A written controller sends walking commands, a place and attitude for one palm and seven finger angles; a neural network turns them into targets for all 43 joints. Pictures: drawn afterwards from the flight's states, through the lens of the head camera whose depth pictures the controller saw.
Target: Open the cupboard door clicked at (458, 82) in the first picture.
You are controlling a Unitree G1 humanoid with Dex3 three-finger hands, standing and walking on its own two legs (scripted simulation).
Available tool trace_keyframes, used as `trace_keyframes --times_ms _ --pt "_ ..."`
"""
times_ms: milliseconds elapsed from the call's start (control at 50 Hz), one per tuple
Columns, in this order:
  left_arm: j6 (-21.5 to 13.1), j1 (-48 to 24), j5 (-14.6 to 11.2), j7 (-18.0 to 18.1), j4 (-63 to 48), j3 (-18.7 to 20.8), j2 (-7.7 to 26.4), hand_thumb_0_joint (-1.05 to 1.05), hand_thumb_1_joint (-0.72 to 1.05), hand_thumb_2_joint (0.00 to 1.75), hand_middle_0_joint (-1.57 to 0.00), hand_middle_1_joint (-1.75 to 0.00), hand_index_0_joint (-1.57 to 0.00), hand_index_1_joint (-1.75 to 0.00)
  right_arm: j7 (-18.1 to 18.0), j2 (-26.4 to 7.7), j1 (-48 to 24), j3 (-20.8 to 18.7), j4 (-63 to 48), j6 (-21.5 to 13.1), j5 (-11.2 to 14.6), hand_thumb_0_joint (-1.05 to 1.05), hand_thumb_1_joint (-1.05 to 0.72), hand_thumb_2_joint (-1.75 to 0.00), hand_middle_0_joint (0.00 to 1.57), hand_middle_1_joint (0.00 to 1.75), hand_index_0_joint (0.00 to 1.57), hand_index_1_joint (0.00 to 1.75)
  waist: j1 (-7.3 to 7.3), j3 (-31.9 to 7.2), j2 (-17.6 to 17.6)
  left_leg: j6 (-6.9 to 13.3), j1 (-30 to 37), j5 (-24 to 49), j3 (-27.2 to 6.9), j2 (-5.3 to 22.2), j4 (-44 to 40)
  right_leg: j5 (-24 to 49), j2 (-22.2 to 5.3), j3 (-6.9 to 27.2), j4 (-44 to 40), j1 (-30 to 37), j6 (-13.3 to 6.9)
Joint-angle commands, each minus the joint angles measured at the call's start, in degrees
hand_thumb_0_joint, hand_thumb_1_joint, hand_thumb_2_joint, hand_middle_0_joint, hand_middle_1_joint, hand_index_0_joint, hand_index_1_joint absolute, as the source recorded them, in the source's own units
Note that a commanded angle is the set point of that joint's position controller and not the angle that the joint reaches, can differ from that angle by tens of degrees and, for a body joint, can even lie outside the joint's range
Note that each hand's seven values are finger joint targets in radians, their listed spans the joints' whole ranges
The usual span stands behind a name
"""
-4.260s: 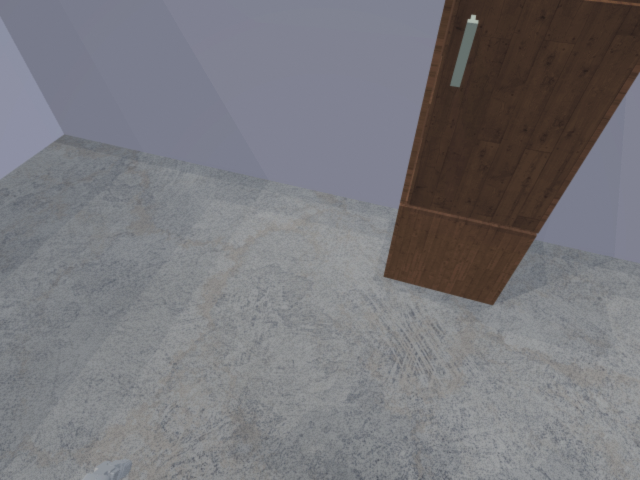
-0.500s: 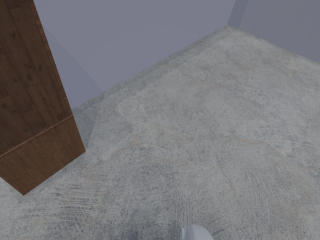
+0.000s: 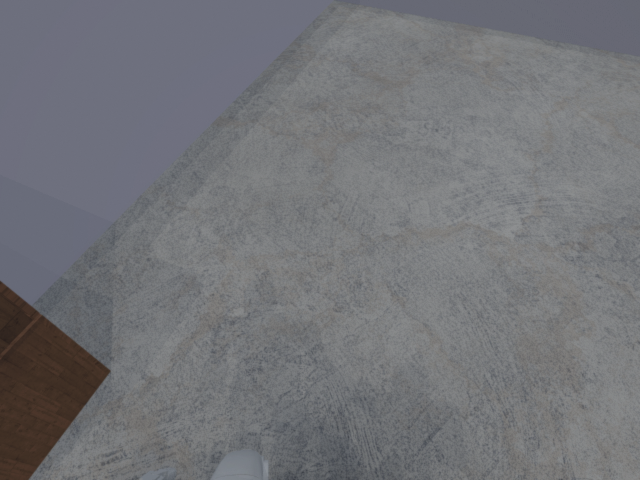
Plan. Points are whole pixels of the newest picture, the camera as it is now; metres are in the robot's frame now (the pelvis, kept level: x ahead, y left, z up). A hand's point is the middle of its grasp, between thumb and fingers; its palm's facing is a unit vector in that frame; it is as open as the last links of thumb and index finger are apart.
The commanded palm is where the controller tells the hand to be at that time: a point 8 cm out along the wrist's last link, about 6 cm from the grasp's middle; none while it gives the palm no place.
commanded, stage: turn to face it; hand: left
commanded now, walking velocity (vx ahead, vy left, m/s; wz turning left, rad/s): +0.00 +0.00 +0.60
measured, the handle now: out of the picture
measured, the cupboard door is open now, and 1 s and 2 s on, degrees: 0 0 0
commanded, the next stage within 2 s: none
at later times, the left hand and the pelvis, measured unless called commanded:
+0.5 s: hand out of the picture +0.05 +0.27 -0.16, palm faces +0.20 -0.95 -0.24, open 7.4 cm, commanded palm none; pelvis +0.01 +0.05 +0.01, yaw +10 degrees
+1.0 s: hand out of the picture -0.04 +0.20 -0.15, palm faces +0.51 -0.83 -0.25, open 7.3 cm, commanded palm none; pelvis -0.01 +0.00 +0.01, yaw +30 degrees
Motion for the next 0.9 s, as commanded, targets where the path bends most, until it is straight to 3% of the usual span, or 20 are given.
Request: trace_keyframes --times_ms 0,60,100,120,140,160,180,220,300,420,540,580,600,620,640,660,680,720,780,880 --pt "-1.5 0.3 0.8 0.9 -3.8 2.0 9.5 0.00 0.90 0.90 -0.20 -0.30 -0.20 -0.30 -0.2 -2.8 7.7 -0.3 -0.1 -0.8 0.0 0.00 -0.90 -0.90 0.20 0.30 0.20 0.30 -0.52 -8.9 -8.3 0.7 5.0 3.0 2.2 -2.6 -8.7 16.8 -12.0 9.0 -11.7 2.6 -6.9" --pt "-1.9 1.2 0.9 1.0 -2.3 1.2 8.3 0.00 0.90 0.90 -0.20 -0.30 -0.20 -0.30 -0.1 -2.3 6.8 0.5 0.1 -2.2 0.4 0.00 -0.90 -0.90 0.20 0.30 0.20 0.30 0.05 -9.5 -9.6 1.5 10.2 5.0 2.1 -3.9 -22.7 14.4 -11.6 6.9 -10.0 4.6 -5.6" --pt "-1.7 1.5 -0.1 1.1 -1.4 0.7 7.4 0.00 0.90 0.90 -0.20 -0.30 -0.20 -0.30 0.1 -3.8 8.8 0.4 1.6 -3.2 0.5 0.00 -0.90 -0.90 0.20 0.30 0.20 0.30 -0.57 -9.9 -5.2 1.7 18.5 16.5 1.0 -4.2 -36.8 8.8 -10.4 3.9 -4.6 3.4 -1.7" --pt "-1.3 3.9 -0.4 1.0 -1.2 0.3 5.4 0.00 0.90 0.90 -0.20 -0.30 -0.20 -0.30 0.3 -6.6 9.0 0.0 1.4 -3.7 0.3 0.00 -0.90 -0.90 0.20 0.30 0.20 0.30 0.31 -9.3 4.8 3.3 19.9 23.3 -6.7 0.8 -40.5 1.7 -7.6 1.5 1.7 0.3 1.0" --pt "-0.8 6.2 -0.7 0.9 -1.4 -0.1 2.9 0.00 0.90 0.90 -0.20 -0.30 -0.20 -0.30 0.2 -10.8 6.9 -0.7 0.3 -3.6 -0.3 0.00 -0.90 -0.90 0.20 0.30 0.20 0.30 1.72 -6.2 15.8 8.5 16.6 29.1 -18.3 10.7 -45.1 -9.8 -3.9 -2.0 7.0 -4.1 4.2" --pt "-0.6 4.7 -0.4 1.0 -1.6 0.0 3.9 0.00 0.90 0.90 -0.20 -0.30 -0.20 -0.30 0.2 -12.2 5.1 -1.0 -0.5 -2.8 -0.7 0.00 -0.90 -0.90 0.20 0.30 0.20 0.30 1.46 -2.6 15.7 12.6 9.5 24.1 -22.9 14.1 -49.5 -17.8 -3.3 -1.6 14.1 -3.3 4.6" --pt "-0.2 2.9 0.0 1.1 -1.5 0.4 4.3 0.00 0.90 0.90 -0.20 -0.30 -0.20 -0.30 -0.4 -11.4 4.2 -0.9 -0.3 -2.9 -0.9 0.00 -0.90 -0.90 0.20 0.30 0.20 0.30 1.20 -0.2 17.8 13.3 8.1 23.8 -23.9 12.3 -51.4 -17.6 -3.9 0.2 20.2 -5.3 4.8" --pt "-0.1 1.5 0.3 0.7 -1.3 1.0 6.3 0.00 0.90 0.90 -0.20 -0.30 -0.20 -0.30 -0.8 -9.7 4.4 -0.4 -0.2 -2.8 -0.6 0.00 -0.90 -0.90 0.20 0.30 0.20 0.30 1.42 0.5 15.0 12.9 9.9 27.5 -20.9 8.9 -49.3 -14.2 -4.8 1.4 26.1 -9.0 4.6" --pt "-0.4 1.5 0.0 0.4 -1.3 1.4 5.0 0.00 0.90 0.90 -0.20 -0.30 -0.20 -0.30 -0.8 -10.1 6.1 -1.5 -0.3 -2.6 -0.4 0.00 -0.90 -0.90 0.20 0.30 0.20 0.30 0.67 -6.4 6.8 13.0 18.7 30.6 -16.5 5.6 -46.4 -10.2 -4.6 1.2 28.0 -10.9 5.6" --pt "-0.4 -2.8 -0.4 0.5 -3.6 1.4 4.5 0.00 0.90 0.90 -0.20 -0.30 -0.20 -0.30 -0.4 -11.6 9.4 -2.9 -0.4 -2.0 -0.4 0.00 -0.90 -0.90 0.20 0.30 0.20 0.30 -2.09 -10.5 7.3 14.6 24.1 32.3 -21.7 5.6 -44.5 -12.5 -3.8 1.8 20.7 -11.0 6.6" --pt "-0.3 1.2 -1.1 0.9 -3.4 1.5 5.1 0.00 0.90 0.90 -0.20 -0.30 -0.20 -0.30 0.1 -12.6 6.3 -3.8 -1.8 -0.9 -0.6 0.00 -0.90 -0.90 0.20 0.30 0.20 0.30 -0.46 -12.0 9.9 13.2 17.4 28.9 -25.7 2.6 -43.6 -10.7 -0.9 1.4 5.1 0.8 5.3" --pt "-0.4 6.0 -1.2 1.2 -2.2 2.0 6.5 0.00 0.90 0.90 -0.20 -0.30 -0.20 -0.30 0.4 -12.2 3.3 -4.1 -2.9 -0.5 -0.2 0.00 -0.90 -0.90 0.20 0.30 0.20 0.30 2.22 -11.8 8.4 9.6 9.4 19.2 -23.9 -0.7 -42.9 -2.7 -1.3 0.1 -7.1 11.6 4.5" --pt "-0.7 8.3 -0.8 1.5 -2.0 2.6 9.1 0.00 0.90 0.90 -0.20 -0.30 -0.20 -0.30 0.7 -10.1 3.0 -4.0 -3.3 -0.2 0.2 0.00 -0.90 -0.90 0.20 0.30 0.20 0.30 3.27 -11.6 2.2 6.5 1.0 10.2 -20.4 -4.3 -37.9 -2.7 -7.0 4.5 -14.4 19.4 2.7" --pt "-1.1 7.7 0.4 2.0 -2.8 3.6 15.2 0.00 0.90 0.90 -0.20 -0.30 -0.20 -0.30 0.9 -6.1 3.3 -3.4 -4.4 -0.2 0.5 0.00 -0.90 -0.90 0.20 0.30 0.20 0.30 3.74 -9.8 -15.0 1.9 -10.6 -1.8 -8.5 -11.9 -22.8 -11.0 -23.3 21.7 -21.3 23.1 -2.8" --pt "-0.7 3.6 0.0 2.1 -4.5 2.9 15.6 0.00 0.90 0.90 -0.20 -0.30 -0.20 -0.30 0.8 -8.5 1.4 -3.9 -5.0 -0.3 -0.5 0.00 -0.90 -0.90 0.20 0.30 0.20 0.30 3.41 -5.7 -15.7 1.9 -9.8 -7.4 -5.9 -10.9 -10.2 -8.2 -30.0 23.7 -21.7 11.0 -6.0" --pt "-0.9 -0.9 0.0 2.1 -6.0 2.3 13.1 0.00 0.90 0.90 -0.20 -0.30 -0.20 -0.30 1.3 -9.4 3.1 -4.1 -4.1 0.2 -0.8 0.00 -0.90 -0.90 0.20 0.30 0.20 0.30 0.72 -3.9 -10.6 2.3 -7.1 -3.2 -7.4 -8.9 -2.5 -9.0 -27.1 18.1 -21.7 4.4 -5.9" --pt "-1.4 -4.0 -0.2 2.0 -6.4 2.2 11.0 0.00 0.90 0.90 -0.20 -0.30 -0.20 -0.30 1.6 -8.5 3.9 -4.1 -2.5 1.0 -0.8 0.00 -0.90 -0.90 0.20 0.30 0.20 0.30 -0.90 -1.7 -11.8 1.9 -6.2 -0.3 -6.7 -7.7 1.3 -6.8 -23.0 14.1 -21.4 1.7 -4.0" --pt "-1.6 -5.3 -0.2 1.7 -6.4 1.0 8.4 0.00 0.90 0.90 -0.20 -0.30 -0.20 -0.30 2.2 -7.8 6.0 -3.8 -0.9 1.2 -0.6 0.00 -0.90 -0.90 0.20 0.30 0.20 0.30 -2.54 1.1 -9.0 0.9 -6.1 4.3 -4.1 -6.6 6.0 3.6 -18.5 5.3 -17.7 0.9 -2.4" --pt "-2.4 0.5 0.0 1.7 -5.2 0.9 8.8 0.00 0.90 0.90 -0.20 -0.30 -0.20 -0.30 2.3 -7.2 3.7 -3.2 -1.5 1.0 -0.4 0.00 -0.90 -0.90 0.20 0.30 0.20 0.30 -0.09 -1.1 -10.1 -0.5 -7.8 5.0 -1.9 -5.8 3.9 16.5 -18.6 1.2 -13.9 9.4 -3.0" --pt "-2.0 5.3 0.5 1.6 -4.0 1.6 11.3 0.00 0.90 0.90 -0.20 -0.30 -0.20 -0.30 2.4 -6.9 -3.1 -2.5 -3.8 1.1 -0.2 0.00 -0.90 -0.90 0.20 0.30 0.20 0.30 2.85 -1.4 -10.4 -1.0 -5.0 1.2 0.8 -4.7 -5.6 21.4 -21.6 -0.6 -12.1 12.3 -4.6"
